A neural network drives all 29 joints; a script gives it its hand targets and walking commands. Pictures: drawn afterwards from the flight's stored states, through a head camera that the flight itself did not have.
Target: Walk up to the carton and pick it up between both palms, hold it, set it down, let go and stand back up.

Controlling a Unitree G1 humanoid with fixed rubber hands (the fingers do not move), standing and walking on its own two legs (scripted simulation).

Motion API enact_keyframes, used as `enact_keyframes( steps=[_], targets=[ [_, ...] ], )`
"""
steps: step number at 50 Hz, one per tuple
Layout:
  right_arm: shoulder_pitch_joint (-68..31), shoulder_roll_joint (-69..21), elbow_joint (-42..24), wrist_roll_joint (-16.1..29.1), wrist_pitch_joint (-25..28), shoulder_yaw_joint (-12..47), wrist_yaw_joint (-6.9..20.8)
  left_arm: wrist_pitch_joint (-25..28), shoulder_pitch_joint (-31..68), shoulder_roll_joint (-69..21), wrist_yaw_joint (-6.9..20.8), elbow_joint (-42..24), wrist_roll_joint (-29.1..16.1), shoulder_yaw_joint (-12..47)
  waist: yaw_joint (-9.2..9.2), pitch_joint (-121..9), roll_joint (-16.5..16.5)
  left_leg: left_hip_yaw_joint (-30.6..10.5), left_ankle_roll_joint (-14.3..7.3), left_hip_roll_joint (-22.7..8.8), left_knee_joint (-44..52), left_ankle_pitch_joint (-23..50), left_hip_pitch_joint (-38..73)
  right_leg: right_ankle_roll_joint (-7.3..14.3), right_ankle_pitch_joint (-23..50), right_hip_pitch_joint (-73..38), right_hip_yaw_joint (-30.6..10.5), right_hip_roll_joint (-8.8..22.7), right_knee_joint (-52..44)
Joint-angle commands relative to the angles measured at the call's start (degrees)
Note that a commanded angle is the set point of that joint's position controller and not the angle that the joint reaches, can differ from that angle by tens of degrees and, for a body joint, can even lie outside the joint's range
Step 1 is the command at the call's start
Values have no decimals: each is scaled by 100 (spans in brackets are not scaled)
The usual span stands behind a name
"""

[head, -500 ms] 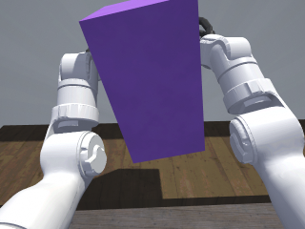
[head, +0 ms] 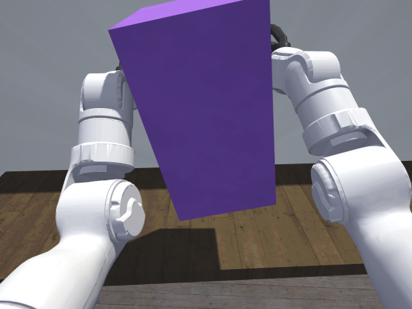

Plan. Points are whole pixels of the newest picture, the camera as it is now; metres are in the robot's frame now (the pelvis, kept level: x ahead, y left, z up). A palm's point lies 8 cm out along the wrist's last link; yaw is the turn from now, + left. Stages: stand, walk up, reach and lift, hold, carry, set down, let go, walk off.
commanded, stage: hold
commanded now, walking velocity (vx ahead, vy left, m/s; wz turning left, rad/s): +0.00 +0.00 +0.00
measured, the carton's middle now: (206, 103) +0.35 -0.01 +0.32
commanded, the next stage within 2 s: none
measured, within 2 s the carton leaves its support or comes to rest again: neither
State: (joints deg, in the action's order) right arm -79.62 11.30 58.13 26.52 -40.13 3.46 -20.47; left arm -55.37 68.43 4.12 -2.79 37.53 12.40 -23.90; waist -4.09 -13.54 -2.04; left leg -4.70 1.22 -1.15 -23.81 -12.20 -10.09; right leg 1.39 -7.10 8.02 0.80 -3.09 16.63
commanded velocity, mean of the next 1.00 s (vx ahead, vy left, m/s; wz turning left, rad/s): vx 0.00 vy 0.00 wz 0.00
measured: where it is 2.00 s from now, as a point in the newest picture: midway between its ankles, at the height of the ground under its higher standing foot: outside the picture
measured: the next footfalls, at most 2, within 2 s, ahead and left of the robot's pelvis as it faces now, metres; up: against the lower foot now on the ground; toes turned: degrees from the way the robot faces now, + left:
none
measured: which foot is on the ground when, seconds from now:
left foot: down 0.00-1.00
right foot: down 0.00-1.00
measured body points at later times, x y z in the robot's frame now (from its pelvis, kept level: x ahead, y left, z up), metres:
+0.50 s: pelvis +0.00 +0.00 +0.00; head -0.10 +0.01 +0.44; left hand +0.38 +0.13 +0.34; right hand +0.37 -0.13 +0.38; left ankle +0.01 +0.13 -0.75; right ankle +0.02 -0.11 -0.75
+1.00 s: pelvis +0.00 +0.00 +0.00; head -0.10 +0.01 +0.44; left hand +0.39 +0.13 +0.34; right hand +0.37 -0.13 +0.37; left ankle +0.01 +0.13 -0.75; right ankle +0.02 -0.11 -0.75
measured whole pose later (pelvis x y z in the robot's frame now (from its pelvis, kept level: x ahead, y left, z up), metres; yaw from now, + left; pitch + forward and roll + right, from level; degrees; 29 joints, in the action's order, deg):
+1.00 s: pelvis +0.00 +0.00 +0.00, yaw +0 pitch -2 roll -2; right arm -78.5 11.0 57.8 27.3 -40.5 4.3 -20.3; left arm -54.7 68.1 4.3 -2.6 38.1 12.8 -24.4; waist -4.4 -13.6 -1.7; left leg -5.0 1.3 -1.2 -23.8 -12.3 -9.8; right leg 1.5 -7.1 7.6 -0.3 -3.6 16.4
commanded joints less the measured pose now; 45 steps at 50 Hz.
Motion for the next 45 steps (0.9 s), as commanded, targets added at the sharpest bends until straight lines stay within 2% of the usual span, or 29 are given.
enact_keyframes(
  steps=[1, 3, 6, 7, 9, 10, 11, 12, 13, 15, 16, 19, 20, 21, 23, 25, 26, 27, 29, 30, 31, 32, 33, 34, 37, 39, 42, 44, 45],
  targets=[
    [-4038, -3961, -1515, 1072, -104, 203, 872, 694, 5258, -2980, 833, -992, -869, 1349, -75, -1528, 53, 100, 233, 308, 399, 954, -115, -482, 903, -1235, -223, -166, 5],
    [-4270, -3982, -1659, 1036, -21, 163, 888, 731, 5323, -3123, 823, -1048, -983, 1550, -114, -1715, -100, 98, 286, 301, 370, 938, -135, -439, 873, -1251, -200, -199, 42],
    [-4420, -4067, -1595, 1101, -50, 167, 910, 720, 5327, -3036, 817, -739, -922, 1308, 5, -1574, -23, 110, 225, 304, 402, 772, -186, -432, 700, -1182, -228, -158, -20],
    [-4319, -4156, -1530, 1065, -45, 204, 913, 763, 5370, -2976, 807, -888, -925, 1300, 2, -1624, 42, 98, 216, 324, 387, 852, -172, -446, 820, -1243, -246, -149, 0],
    [-4326, -4177, -1898, 1138, -1, 352, 873, 812, 5364, -2970, 813, -1155, -1017, 1417, -23, -2133, 68, 120, 234, 360, 263, 1214, -29, -526, 1368, -1447, -274, -116, 65],
    [-4405, -4188, -1908, 1205, -36, 403, 840, 762, 5271, -2995, 809, -995, -952, 1319, 61, -2027, 71, 96, 211, 360, 286, 1251, -34, -517, 1372, -1435, -288, -151, 75],
    [-4467, -4092, -1986, 1199, -22, 377, 822, 751, 5229, -3006, 832, -941, -941, 1327, 39, -1975, 56, 113, 246, 335, 247, 1274, -20, -508, 1471, -1387, -294, -144, 71],
    [-4222, -3998, -1683, 1137, -85, 268, 828, 693, 5088, -2916, 851, -758, -823, 1184, 20, -1706, 27, 101, 225, 349, 309, 1164, -46, -511, 1293, -1364, -275, -162, 28],
    [-4247, -3997, -1803, 1144, -39, 282, 830, 708, 5200, -3053, 868, -963, -894, 1343, -60, -1805, -81, 109, 303, 314, 295, 1154, -4, -485, 1259, -1332, -266, -126, 31],
    [-4259, -4027, -1894, 1154, -39, 304, 809, 727, 5264, -2988, 851, -1098, -954, 1413, -87, -1890, 3, 120, 289, 319, 280, 1226, 25, -516, 1257, -1344, -238, -151, 38],
    [-4206, -3915, -1708, 1149, -67, 252, 819, 694, 5186, -3044, 868, -940, -946, 1436, -143, -1764, -85, 113, 308, 314, 320, 1127, -14, -470, 1170, -1329, -230, -161, 29],
    [-4275, -3962, -1528, 1014, -82, 76, 868, 695, 5298, -3002, 882, -750, -881, 1290, -91, -1453, 32, 133, 235, 284, 480, 641, -248, -432, 566, -1121, -221, -159, -46],
    [-4231, -3993, -1424, 995, -92, 15, 896, 740, 5435, -3048, 870, -847, -964, 1359, -113, -1441, -78, 124, 230, 277, 495, 504, -298, -401, 413, -1097, -253, -142, -17],
    [-4263, -4008, -1570, 982, -33, 61, 917, 786, 5464, -3089, 845, -998, -1031, 1513, -149, -1750, -159, 153, 281, 301, 426, 685, -224, -417, 587, -1138, -228, -124, -7],
    [-4419, -4025, -1649, 1054, -29, 162, 912, 772, 5389, -2980, 834, -811, -946, 1306, -16, -1774, -50, 153, 254, 325, 388, 797, -173, -447, 815, -1233, -250, -120, 3],
    [-4395, -4028, -1645, 1081, -15, 184, 903, 775, 5319, -3046, 827, -806, -913, 1296, -15, -1827, 0, 134, 252, 318, 351, 984, -96, -443, 915, -1282, -246, -171, 9],
    [-4359, -4010, -1693, 1148, 7, 207, 905, 788, 5319, -3078, 819, -911, -975, 1372, -8, -1870, -238, 132, 318, 296, 327, 1105, -41, -430, 1032, -1288, -256, -127, 30],
    [-4290, -3939, -1475, 1085, -44, 118, 897, 758, 5331, -3052, 827, -727, -909, 1281, -63, -1637, -79, 113, 272, 311, 386, 967, -105, -439, 892, -1230, -250, -163, -16],
    [-4396, -3979, -1671, 1116, 17, 166, 911, 809, 5369, -3154, 804, -907, -1001, 1456, -56, -1858, -179, 91, 297, 289, 324, 1008, -85, -416, 915, -1225, -253, -192, 20],
    [-4369, -4061, -1783, 1156, 23, 242, 917, 807, 5389, -3098, 797, -1025, -981, 1427, -33, -1978, -98, 109, 294, 294, 300, 1079, -55, -449, 963, -1295, -224, -179, 43],
    [-4308, -3951, -1674, 1119, 9, 180, 908, 775, 5246, -3155, 797, -868, -933, 1423, -53, -1859, -188, 118, 304, 298, 334, 1058, -41, -431, 912, -1234, -210, -190, 26],
    [-4411, -3917, -1624, 1064, 7, 100, 905, 761, 5380, -3162, 805, -767, -938, 1384, -99, -1721, -132, 108, 284, 289, 371, 866, -129, -426, 739, -1170, -204, -198, 19],
    [-4311, -3982, -1623, 1058, -14, 161, 929, 774, 5291, -3164, 794, -807, -932, 1395, -31, -1708, -93, 116, 290, 290, 382, 864, -117, -426, 710, -1151, -216, -184, 5],
    [-4283, -4065, -1556, 1069, 7, 142, 947, 827, 5435, -3136, 768, -977, -999, 1459, -48, -1855, -142, 108, 282, 276, 368, 894, -106, -420, 722, -1240, -215, -180, 25],
    [-4251, -3947, -1500, 1096, 10, 126, 940, 807, 5345, -3223, 779, -903, -1005, 1473, -127, -1758, -204, 97, 326, 301, 358, 1037, -21, -389, 900, -1188, -242, -209, -15],
    [-4183, -3941, -1698, 1137, 11, 190, 918, 818, 5274, -3220, 778, -1033, -1028, 1534, -133, -1877, -149, 93, 335, 313, 296, 1166, 43, -437, 1109, -1276, -255, -180, 21],
    [-4197, -3965, -1536, 1124, -32, 185, 899, 775, 5342, -3133, 779, -959, -973, 1383, -88, -1661, -87, 92, 283, 320, 347, 1056, -64, -451, 1003, -1207, -274, -184, 21],
    [-4194, -4060, -1721, 1138, -21, 308, 909, 755, 5091, -3046, 784, -801, -926, 1338, 3, -1627, 31, 122, 244, 315, 353, 1017, -110, -462, 1091, -1298, -290, -154, -1],
    [-4198, -4082, -1856, 1175, 15, 370, 906, 771, 5180, -3096, 780, -1044, -946, 1404, 7, -1929, -22, 132, 280, 304, 284, 1215, -38, -474, 1188, -1377, -252, -171, 56]
  ],
)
